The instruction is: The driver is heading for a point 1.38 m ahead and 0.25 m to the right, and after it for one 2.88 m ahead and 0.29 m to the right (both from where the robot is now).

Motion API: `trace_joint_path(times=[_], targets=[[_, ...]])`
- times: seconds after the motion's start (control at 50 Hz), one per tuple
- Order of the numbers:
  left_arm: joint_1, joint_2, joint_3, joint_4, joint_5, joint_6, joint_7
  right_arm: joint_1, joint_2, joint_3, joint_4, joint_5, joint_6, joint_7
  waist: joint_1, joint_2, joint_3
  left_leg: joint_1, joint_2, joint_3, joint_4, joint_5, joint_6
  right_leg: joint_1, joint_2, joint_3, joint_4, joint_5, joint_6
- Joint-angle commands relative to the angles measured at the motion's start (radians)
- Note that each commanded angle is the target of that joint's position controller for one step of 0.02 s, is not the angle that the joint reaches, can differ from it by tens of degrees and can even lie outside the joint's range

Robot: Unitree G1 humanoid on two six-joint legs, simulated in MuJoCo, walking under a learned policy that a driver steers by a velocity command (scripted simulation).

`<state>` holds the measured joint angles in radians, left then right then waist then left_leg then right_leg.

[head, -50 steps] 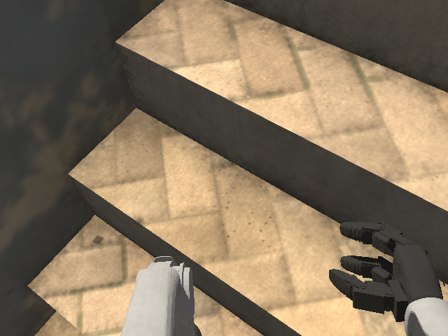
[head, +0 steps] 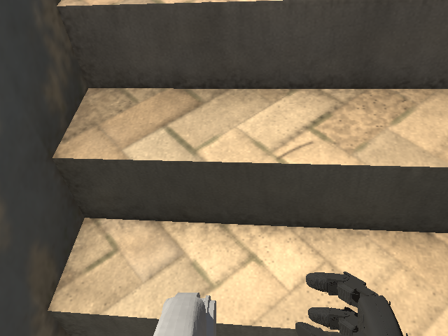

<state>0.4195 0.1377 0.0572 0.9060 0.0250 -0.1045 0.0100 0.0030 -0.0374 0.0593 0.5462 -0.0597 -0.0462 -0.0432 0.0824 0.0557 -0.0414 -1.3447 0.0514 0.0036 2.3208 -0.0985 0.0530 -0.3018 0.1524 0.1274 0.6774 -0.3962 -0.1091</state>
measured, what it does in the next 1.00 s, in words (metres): climbs, turning right: left foot 0.21 m higher, then right foot 0.21 m higher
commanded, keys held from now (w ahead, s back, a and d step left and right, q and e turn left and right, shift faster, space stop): w+e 0.76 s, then w+q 0.24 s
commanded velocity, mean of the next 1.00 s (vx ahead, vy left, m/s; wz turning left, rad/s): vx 0.50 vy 0.00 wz -0.49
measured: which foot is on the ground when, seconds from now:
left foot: up 0.00-0.14, down 0.16-0.74, up 0.76-1.00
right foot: down 0.00-0.20, up 0.22-0.70, down 0.72-1.00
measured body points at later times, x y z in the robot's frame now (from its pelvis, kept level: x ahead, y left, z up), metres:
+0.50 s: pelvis +0.25 +0.05 +0.22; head +0.25 +0.07 +0.67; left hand +0.55 +0.16 +0.18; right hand +0.17 -0.20 +0.09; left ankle +0.24 +0.16 -0.51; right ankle +0.26 -0.12 -0.15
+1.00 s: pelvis +0.48 -0.06 +0.43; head +0.49 -0.05 +0.88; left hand +0.57 +0.18 +0.27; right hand +0.68 -0.33 +0.42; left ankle +0.52 +0.05 +0.06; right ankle +0.46 -0.14 -0.30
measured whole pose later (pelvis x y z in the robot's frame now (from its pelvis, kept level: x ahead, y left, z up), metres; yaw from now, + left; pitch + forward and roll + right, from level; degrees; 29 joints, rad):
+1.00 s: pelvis +0.48 -0.06 +0.43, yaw -23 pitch +2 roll -3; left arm 0.39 0.24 0.06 1.00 0.06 -0.10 0.01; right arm -0.03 -0.09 0.01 0.53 0.00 -0.10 -0.02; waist 0.05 0.00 -0.06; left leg -1.08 -0.10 -0.10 2.34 -0.36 0.16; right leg -0.32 0.08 -0.09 0.55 -0.27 -0.08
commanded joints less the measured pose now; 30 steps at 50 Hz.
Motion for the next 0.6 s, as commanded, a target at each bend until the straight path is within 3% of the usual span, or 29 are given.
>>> trace_joint_path(times=[0.02,0.04,0.06,0.08,0.1,0.12,0.14,0.16,0.18,0.2,0.22,0.24,0.26,0.28,0.3,0.32,0.36,0.4,0.42,0.44,0.46,0.5,0.52,0.54,0.56,0.58,0.6], targets=[[0.065,0.142,0.035,-0.04,0.004,-0.019,0.013,-0.249,-0.065,-0.007,-0.152,0.011,-0.015,-0.012,0.015,-0.064,0.181,-0.321,0.031,0.008,0.009,-0.149,-0.019,0.159,-0.255,0.423,-0.402,-0.01,-0.067],[0.055,0.152,0.042,-0.043,-0.02,-0.007,0.023,-0.284,-0.075,-0.003,-0.184,0.01,-0.005,-0.004,0.018,-0.098,0.183,-0.198,0.043,0.016,-0.195,-0.172,-0.019,0.084,-0.228,0.372,-0.454,0.008,-0.06],[0.056,0.172,0.05,-0.038,-0.017,-0.003,0.034,-0.357,-0.079,-0.005,-0.228,0.013,0.012,-0.002,0.04,-0.114,0.157,-0.113,0.013,0.074,-0.275,-0.196,-0.024,0.062,-0.226,0.349,-0.518,0.213,-0.078],[0.073,0.185,0.058,-0.029,-0.012,-0.002,0.048,-0.366,-0.078,-0.006,-0.252,0.015,0.022,-0.002,0.04,-0.144,0.125,-0.086,0.026,0.065,-0.349,-0.212,-0.024,0.129,-0.245,0.343,-0.518,0.361,-0.098],[0.126,0.201,0.07,-0.002,-0.025,0.006,0.072,-0.339,-0.038,0.013,-0.233,0.033,0.045,-0.002,0.06,-0.227,0.027,0.032,0.026,0.12,-0.475,-0.296,0.009,0.236,-0.298,0.286,-0.638,0.495,-0.149],[0.084,0.183,0.07,-0.018,-0.027,0.021,0.085,-0.335,-0.023,0.024,-0.228,0.036,0.048,0.0,0.023,-0.226,-0.007,0.28,0.012,0.123,-0.725,-0.412,0.049,0.186,-0.268,0.151,-0.618,0.837,-0.142],[-0.021,0.182,0.07,-0.074,-0.05,0.007,0.083,-0.162,-0.101,-0.014,-0.158,0.067,0.038,-0.009,-0.084,-0.248,-0.125,0.714,-0.095,0.179,-1.004,-0.546,0.073,0.058,-0.212,0.065,-0.477,1.588,-0.123],[-0.069,0.262,0.098,-0.11,-0.046,-0.036,0.063,0.093,-0.181,-0.065,-0.108,0.09,0.032,-0.019,-0.207,-0.273,-0.332,0.995,-0.099,0.116,-1.034,-0.362,0.081,0.097,-0.278,0.153,-0.278,2.002,-0.112],[-0.122,0.335,0.116,-0.113,-0.071,-0.079,0.03,0.289,-0.258,-0.1,-0.063,0.096,0.024,-0.026,-0.287,-0.314,-0.472,1.132,-0.103,0.038,-1.209,-0.368,0.077,0.188,-0.317,0.158,-0.108,2.042,-0.114],[-0.134,0.284,0.107,-0.129,-0.077,-0.112,0.004,0.354,-0.353,-0.136,-0.013,0.053,-0.003,-0.002,-0.314,-0.1,-0.587,1.373,-0.031,-0.182,-1.386,-0.399,0.097,0.113,-0.23,0.182,0.166,1.802,-0.062],[-0.243,0.115,0.066,-0.199,-0.045,-0.093,-0.043,0.377,-0.411,-0.152,0.056,0.04,0.002,-0.019,-0.301,0.338,-0.535,1.438,0.232,-0.754,-1.834,-0.592,0.201,-0.248,0.026,0.112,0.646,0.615,0.002],[-0.214,0.09,0.06,-0.235,0.041,-0.093,-0.046,0.232,-0.35,-0.154,0.041,0.031,0.017,-0.022,-0.216,0.293,-0.518,1.374,0.299,-1.001,-1.972,-0.678,0.236,-0.392,0.053,0.193,1.16,0.355,0.047],[-0.261,0.035,0.048,-0.282,0.062,-0.083,-0.062,0.125,-0.255,-0.139,0.085,0.042,0.029,-0.032,-0.106,0.129,-0.348,1.255,0.26,-0.843,-1.871,-0.846,0.2,-0.542,0.004,0.159,1.28,0.434,0.015],[-0.297,-0.018,0.018,-0.288,0.057,-0.068,-0.064,0.155,-0.156,-0.117,0.181,0.038,0.027,-0.041,-0.078,-0.007,-0.145,1.107,0.246,-0.645,-1.762,-0.744,0.196,-0.652,-0.01,0.106,1.338,0.498,-0.013],[-0.323,-0.066,-0.005,-0.301,0.048,-0.047,-0.05,0.208,-0.136,-0.115,0.253,0.036,0.009,-0.035,-0.071,-0.084,-0.01,1.017,0.242,-0.521,-1.753,-0.606,0.182,-0.768,-0.008,0.094,1.422,0.458,-0.03],[-0.296,-0.069,-0.017,-0.314,0.04,-0.022,-0.038,0.239,-0.1,-0.103,0.296,0.017,-0.022,-0.024,-0.047,-0.11,0.023,1.005,0.216,-0.418,-1.807,-0.433,0.158,-0.804,-0.01,0.095,1.506,0.363,-0.041],[-0.221,-0.047,-0.022,-0.294,0.022,0.03,-0.033,0.246,-0.108,-0.103,0.33,0.021,-0.069,-0.005,0.001,-0.092,0.071,1.007,0.225,-0.264,-1.884,-0.254,0.105,-0.873,-0.019,0.124,1.59,0.274,-0.047],[-0.293,-0.036,-0.021,-0.34,0.02,0.076,-0.021,0.252,-0.163,-0.109,0.353,0.031,-0.109,0.016,0.032,-0.075,0.144,1.005,0.255,-0.149,-1.968,-0.228,0.071,-0.979,-0.074,0.123,1.563,0.196,-0.041],[-0.316,0.004,-0.01,-0.355,0.014,0.095,-0.023,0.234,-0.191,-0.111,0.337,0.032,-0.125,0.018,0.04,-0.096,0.139,0.988,0.25,-0.097,-2.006,-0.257,0.066,-0.967,-0.089,0.115,1.487,0.212,-0.036],[-0.391,-0.029,-0.014,-0.364,0.014,0.11,-0.013,0.306,-0.212,-0.114,0.365,0.027,-0.137,0.014,-0.003,-0.046,0.141,1.001,0.273,-0.081,-2.06,-0.253,0.095,-1.042,-0.054,0.046,1.691,0.174,-0.052],[-0.432,-0.038,-0.017,-0.386,0.012,0.12,-0.008,0.324,-0.227,-0.111,0.37,0.032,-0.152,0.021,0.007,-0.051,0.166,1.016,0.268,-0.043,-2.093,-0.293,0.086,-1.102,-0.064,0.05,1.691,0.166,-0.052],[-0.522,-0.077,-0.033,-0.414,0.011,0.139,0.001,0.367,-0.264,-0.113,0.379,0.038,-0.154,0.025,-0.015,0.002,0.201,1.068,0.275,-0.002,-2.141,-0.31,0.085,-1.232,-0.068,0.012,1.724,0.112,-0.049],[-0.552,-0.07,-0.029,-0.431,0.014,0.145,0.003,0.387,-0.277,-0.117,0.382,0.04,-0.152,0.028,-0.023,-0.001,0.203,1.113,0.28,0.031,-2.167,-0.301,0.077,-1.258,-0.082,0.011,1.693,0.098,-0.057],[-0.592,-0.049,-0.033,-0.462,0.019,0.135,0.004,0.396,-0.287,-0.123,0.388,0.024,-0.144,0.024,-0.024,-0.031,0.189,1.127,0.25,0.102,-2.202,-0.305,0.061,-1.214,-0.112,-0.041,1.521,0.076,-0.041],[-0.642,-0.045,-0.037,-0.496,0.016,0.139,0.001,0.435,-0.264,-0.118,0.407,0.029,-0.135,0.013,-0.034,-0.013,0.17,1.14,0.219,0.134,-2.242,-0.244,0.057,-1.154,-0.145,-0.081,1.407,0.082,-0.04],[-0.674,-0.047,-0.036,-0.518,0.021,0.161,-0.002,0.482,-0.276,-0.124,0.425,0.03,-0.13,0.001,-0.057,0.017,0.145,1.204,0.215,0.151,-2.264,-0.132,0.067,-1.141,-0.159,-0.138,1.377,0.074,-0.033],[-0.642,-0.018,-0.033,-0.493,0.022,0.178,-0.016,0.503,-0.276,-0.121,0.404,0.045,-0.115,-0.006,-0.078,0.042,0.093,1.274,0.207,0.188,-2.277,0.043,0.101,-1.076,-0.169,-0.203,1.268,0.038,-0.02]])
Keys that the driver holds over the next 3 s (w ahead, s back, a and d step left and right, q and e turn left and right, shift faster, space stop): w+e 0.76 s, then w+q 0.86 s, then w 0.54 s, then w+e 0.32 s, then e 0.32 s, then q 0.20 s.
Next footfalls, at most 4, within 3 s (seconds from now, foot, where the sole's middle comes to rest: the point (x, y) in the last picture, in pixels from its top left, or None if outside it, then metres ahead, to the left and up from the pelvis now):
0.16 left None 0.28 0.16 -0.55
0.72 right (349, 274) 0.50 -0.16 -0.34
1.24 left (290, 123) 0.73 -0.04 -0.13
1.76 right None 0.96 -0.29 0.08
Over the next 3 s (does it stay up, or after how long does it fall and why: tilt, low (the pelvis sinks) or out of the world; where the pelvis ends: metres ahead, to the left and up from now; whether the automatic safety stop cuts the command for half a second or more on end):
stays up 1.36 -0.18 1.07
